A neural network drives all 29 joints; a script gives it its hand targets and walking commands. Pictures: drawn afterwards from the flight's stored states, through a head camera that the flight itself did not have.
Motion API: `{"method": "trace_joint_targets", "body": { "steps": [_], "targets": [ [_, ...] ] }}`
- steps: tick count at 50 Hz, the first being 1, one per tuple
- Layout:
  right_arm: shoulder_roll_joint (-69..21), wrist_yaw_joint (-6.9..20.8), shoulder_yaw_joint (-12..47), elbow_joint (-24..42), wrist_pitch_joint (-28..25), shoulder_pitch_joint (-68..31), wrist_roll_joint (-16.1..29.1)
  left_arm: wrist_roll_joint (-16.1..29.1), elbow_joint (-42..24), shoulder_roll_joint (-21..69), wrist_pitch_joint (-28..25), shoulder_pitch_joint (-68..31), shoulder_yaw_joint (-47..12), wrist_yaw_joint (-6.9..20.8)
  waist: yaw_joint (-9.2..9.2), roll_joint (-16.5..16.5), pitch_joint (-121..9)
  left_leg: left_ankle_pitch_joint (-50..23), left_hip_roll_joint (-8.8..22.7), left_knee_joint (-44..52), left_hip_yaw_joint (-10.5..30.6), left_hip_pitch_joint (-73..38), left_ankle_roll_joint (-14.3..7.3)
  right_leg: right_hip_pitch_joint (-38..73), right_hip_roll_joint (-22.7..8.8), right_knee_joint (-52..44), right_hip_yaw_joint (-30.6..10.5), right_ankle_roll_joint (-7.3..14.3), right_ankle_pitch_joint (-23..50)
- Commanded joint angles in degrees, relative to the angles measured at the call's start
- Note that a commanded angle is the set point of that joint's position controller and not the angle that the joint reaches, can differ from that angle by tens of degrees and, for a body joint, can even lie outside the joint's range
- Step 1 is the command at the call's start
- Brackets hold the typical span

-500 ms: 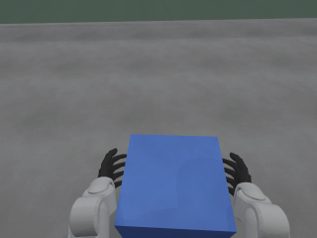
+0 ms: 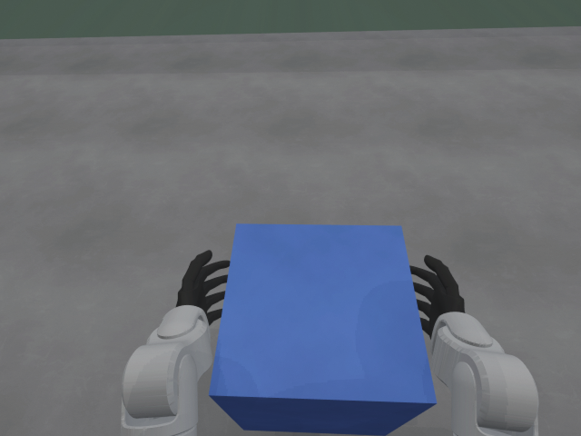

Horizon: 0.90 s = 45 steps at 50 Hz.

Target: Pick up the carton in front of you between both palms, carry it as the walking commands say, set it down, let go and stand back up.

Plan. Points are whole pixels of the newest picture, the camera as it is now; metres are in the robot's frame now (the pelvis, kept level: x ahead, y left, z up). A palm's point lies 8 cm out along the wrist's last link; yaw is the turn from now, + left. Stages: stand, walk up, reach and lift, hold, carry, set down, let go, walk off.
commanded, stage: carry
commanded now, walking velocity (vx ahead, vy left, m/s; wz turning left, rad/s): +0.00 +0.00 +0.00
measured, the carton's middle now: (315, 336) +0.24 +0.00 +0.00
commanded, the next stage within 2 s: none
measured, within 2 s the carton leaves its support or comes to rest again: neither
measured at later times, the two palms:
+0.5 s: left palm (192, 274) +0.29 +0.16 +0.09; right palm (423, 276) +0.29 -0.14 +0.08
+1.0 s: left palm (192, 289) +0.29 +0.17 +0.05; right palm (411, 294) +0.28 -0.13 +0.05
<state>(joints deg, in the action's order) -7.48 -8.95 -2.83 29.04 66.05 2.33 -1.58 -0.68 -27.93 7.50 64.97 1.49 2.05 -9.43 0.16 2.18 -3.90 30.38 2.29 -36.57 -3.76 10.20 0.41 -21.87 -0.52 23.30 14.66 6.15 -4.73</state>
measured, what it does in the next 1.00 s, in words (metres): steps on the spot: left foot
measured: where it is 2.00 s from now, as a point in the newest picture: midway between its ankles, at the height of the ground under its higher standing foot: outside the picture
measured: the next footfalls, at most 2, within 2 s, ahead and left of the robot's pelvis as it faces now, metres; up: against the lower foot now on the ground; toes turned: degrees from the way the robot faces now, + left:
left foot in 0.04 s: +0.00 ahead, +0.13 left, +0.00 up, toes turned +1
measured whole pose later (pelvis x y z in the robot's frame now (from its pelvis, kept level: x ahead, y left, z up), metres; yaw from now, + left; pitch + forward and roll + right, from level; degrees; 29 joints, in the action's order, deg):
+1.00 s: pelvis +0.03 +0.02 +0.00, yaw -1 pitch +2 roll +0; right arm -7.2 -3.4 -4.2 6.9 54.1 -3.3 -9.9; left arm -8.8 -6.4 7.3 53.7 -4.3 4.0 -4.5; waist 0.5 -0.1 -6.2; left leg 21.5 1.6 -28.0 -7.2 8.5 -0.4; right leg -21.3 -3.0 28.5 11.6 3.1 -9.3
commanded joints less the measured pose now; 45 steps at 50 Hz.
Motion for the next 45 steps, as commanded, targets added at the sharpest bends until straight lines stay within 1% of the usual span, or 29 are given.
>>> {"method": "trace_joint_targets", "body": {
  "steps": [1,3,4,5,6,7,8,10,12,14,16,19,20,21,22,25,26,27,29,31,34,36,37,39,40,41,42,43,45],
  "targets": [
    [-43.04,3.53,33.77,7.31,-1.90,-17.64,10.72,10.81,-7.74,44.82,-1.43,-16.86,-31.20,4.00,-0.14,-7.23,-17.66,-9.65,0.56,13.67,-2.04,-1.48,0.69,17.92,-14.25,-7.93,-14.28,-0.05,7.26],
    [-41.82,3.34,33.98,7.51,-2.16,-16.58,10.43,10.99,-7.06,43.87,-1.42,-16.49,-31.26,4.18,0.45,-3.18,-17.04,-16.11,3.77,16.83,0.06,-0.74,0.52,17.05,-13.47,-5.01,-12.58,-2.27,8.92],
    [-42.17,3.10,32.44,8.49,-2.20,-17.12,9.57,12.37,-8.22,45.06,-1.55,-18.32,-31.55,4.50,0.02,-5.54,-17.21,-19.59,5.50,14.41,0.03,-0.26,0.38,16.72,-12.28,-2.37,-10.23,-2.38,11.16],
    [-39.64,3.11,34.04,9.08,-1.83,-17.40,10.16,10.52,-6.75,42.92,-1.32,-16.65,-30.38,4.19,0.03,-6.44,-16.28,-18.35,5.36,13.21,0.60,-1.03,0.58,14.70,-11.24,-3.22,-12.10,-2.35,9.61],
    [-39.69,3.13,35.08,10.86,-1.92,-19.09,10.71,10.58,-7.58,41.51,-1.00,-15.79,-30.72,4.36,-0.29,-5.51,-15.66,-24.66,6.51,13.44,2.24,0.68,0.30,16.74,-10.14,2.10,-9.48,-2.00,16.24],
    [-38.76,2.96,32.50,8.53,-1.48,-17.76,10.60,10.81,-6.20,40.90,-0.55,-16.64,-30.87,3.62,-0.09,-1.27,-13.30,-27.09,6.88,13.85,0.59,0.26,0.62,14.68,-10.21,1.73,-10.21,-2.00,18.73],
    [-38.03,2.79,33.54,8.60,-1.09,-16.72,9.93,9.65,-6.25,39.50,-0.50,-14.14,-30.49,3.31,-0.07,-2.38,-13.37,-26.99,6.62,12.75,1.65,0.30,-0.01,14.64,-10.25,2.48,-11.64,-2.49,19.43],
    [-35.20,2.09,31.53,7.92,-0.94,-14.08,9.49,10.42,-6.89,38.86,0.11,-14.53,-30.49,2.67,-0.34,0.49,-15.39,-35.40,7.31,9.88,2.46,0.62,-0.60,16.18,-10.04,5.74,-10.41,-1.77,25.91],
    [-35.19,2.09,31.78,6.72,-0.52,-15.81,9.71,7.52,-5.04,36.65,0.25,-13.01,-28.32,1.77,-0.41,-4.31,-14.39,-39.18,7.21,8.76,1.18,1.04,-0.08,15.54,-9.46,7.67,-9.15,-1.87,27.97],
    [-34.46,2.06,31.33,7.07,-0.73,-15.36,9.27,8.92,-6.16,37.70,0.23,-15.03,-29.97,2.17,-0.22,-1.02,-16.60,-38.61,5.55,6.96,0.87,0.94,-0.13,15.73,-9.28,9.55,-9.55,-1.40,32.09],
    [-37.79,2.55,32.39,8.38,-1.01,-17.68,10.45,8.11,-7.02,39.59,-0.25,-15.61,-29.49,2.11,-0.48,-3.95,-16.70,-35.14,5.99,7.38,0.56,1.17,0.10,16.05,-9.74,9.12,-10.01,-1.44,34.25],
    [-37.28,2.63,33.89,8.52,-1.41,-16.67,10.75,8.92,-7.77,40.16,-0.97,-14.80,-29.76,2.16,-0.12,0.23,-17.08,-38.24,6.54,8.11,0.97,-0.08,0.22,14.21,-8.43,9.36,-9.38,-1.48,23.87],
    [-36.46,2.52,31.05,7.24,-1.54,-15.84,10.51,9.41,-8.05,39.79,-0.58,-16.74,-31.00,2.14,-0.32,1.96,-14.30,-38.92,6.86,9.16,1.75,1.71,-0.22,14.39,-8.69,9.66,-9.41,-1.69,21.47],
    [-36.39,2.61,32.98,7.64,-1.56,-16.23,10.72,8.93,-7.70,39.70,-0.84,-15.74,-29.97,1.96,-0.17,0.96,-14.54,-40.87,7.00,8.94,0.97,0.10,-0.33,12.11,-8.16,9.50,-9.73,-2.00,17.97],
    [-36.22,2.44,32.46,7.11,-1.44,-14.78,11.24,9.19,-7.12,38.39,-0.61,-13.58,-30.02,1.90,-0.26,-1.13,-15.70,-36.46,6.07,8.79,0.91,-0.57,-0.35,13.37,-8.24,9.34,-9.95,-1.82,20.12],
    [-34.91,2.46,31.91,7.61,-1.62,-16.59,10.55,8.67,-6.98,37.73,-0.99,-15.07,-30.39,1.74,-0.51,-0.02,-11.77,-40.32,6.83,10.16,0.56,1.75,-0.94,12.68,-8.64,9.21,-9.20,-2.42,21.41],
    [-36.10,2.77,32.78,7.83,-1.55,-16.53,10.57,7.39,-5.54,37.65,-0.65,-12.48,-30.28,2.09,-0.37,-2.58,-12.74,-39.86,6.76,10.49,1.01,-0.73,-0.71,11.90,-9.04,8.61,-9.62,-2.52,21.06],
    [-34.24,3.06,32.62,7.29,-1.64,-14.90,9.76,9.10,-4.95,38.98,-0.58,-13.16,-30.82,2.74,0.06,-0.05,-14.16,-39.07,6.75,9.69,0.60,0.28,-0.61,13.94,-8.45,8.94,-9.01,-2.43,18.12],
    [-33.36,3.94,32.15,3.26,-1.29,-14.57,9.05,7.85,-4.46,36.12,-0.76,-15.44,-31.10,3.22,-0.28,-0.08,-9.74,-36.33,7.26,11.37,0.70,1.12,-0.84,11.32,-8.41,7.47,-10.20,-2.69,13.60],
    [-32.70,4.96,31.74,2.86,-1.64,-17.05,7.36,7.74,-1.60,36.84,-0.51,-16.32,-30.71,4.76,-0.16,-0.10,-9.05,-27.03,6.80,12.32,0.51,1.66,-0.93,11.34,-9.24,4.31,-10.65,-3.13,10.81],
    [-31.62,6.42,30.46,-0.47,-2.86,-20.63,6.53,6.64,-0.31,33.07,-2.41,-19.04,-28.26,6.03,0.12,-3.77,-7.52,-19.08,6.51,14.28,2.00,4.08,-1.35,11.35,-8.84,2.43,-11.89,-3.36,5.13],
    [-31.79,7.22,30.20,-3.01,-4.03,-21.64,5.94,6.51,2.68,34.56,-3.81,-19.77,-28.23,7.00,-0.05,-1.35,-6.28,-15.38,6.24,14.28,1.87,4.17,-2.06,10.00,-9.45,-0.02,-12.48,-3.34,3.00],
    [-32.21,7.74,30.78,-1.67,-5.02,-22.82,6.66,6.63,2.99,34.42,-4.33,-19.99,-28.59,7.23,-0.39,-4.06,-9.08,-18.04,6.97,14.25,2.26,3.53,-1.92,12.50,-8.73,1.24,-11.82,-3.45,5.76],
    [-32.73,8.42,29.23,-5.39,-5.71,-21.98,6.44,6.86,5.41,35.97,-5.19,-21.48,-29.00,7.90,0.10,0.32,-10.18,-14.41,6.18,14.82,1.61,4.34,-1.98,14.06,-10.27,0.87,-14.04,-2.85,6.50],
    [-32.91,8.84,30.55,-6.46,-6.24,-23.94,6.29,7.07,5.42,35.77,-5.85,-23.06,-28.92,8.58,-0.12,-0.96,-9.39,-15.64,6.36,14.81,1.43,6.28,-2.04,14.31,-9.71,2.00,-12.41,-3.26,6.33],
    [-34.31,9.46,30.74,-7.71,-6.96,-23.29,6.62,6.69,8.80,36.12,-6.14,-21.09,-28.98,9.26,-0.04,-6.01,-10.11,-17.50,6.73,15.58,2.75,3.01,-2.27,12.16,-9.25,1.63,-11.88,-3.56,5.13],
    [-33.29,9.82,29.25,-8.01,-7.84,-24.96,5.89,5.86,8.66,36.58,-7.05,-21.89,-28.55,9.81,0.13,-2.49,-9.53,-17.87,6.68,14.54,1.64,4.92,-2.58,13.65,-9.57,1.26,-12.43,-3.56,5.11],
    [-34.89,10.34,29.58,-9.90,-8.64,-25.35,5.80,6.43,9.46,37.09,-8.42,-23.84,-28.64,10.29,0.10,-4.00,-11.26,-15.77,6.25,15.38,1.09,3.20,-2.37,12.33,-10.06,1.06,-12.97,-2.95,2.91],
    [-34.62,11.40,28.95,-11.48,-10.62,-27.07,5.96,5.32,12.28,38.57,-9.59,-24.07,-27.99,11.17,0.61,-0.18,-9.68,-15.72,6.15,15.17,1.50,5.34,-2.46,12.33,-10.14,1.67,-12.70,-2.62,0.90]
  ]
}}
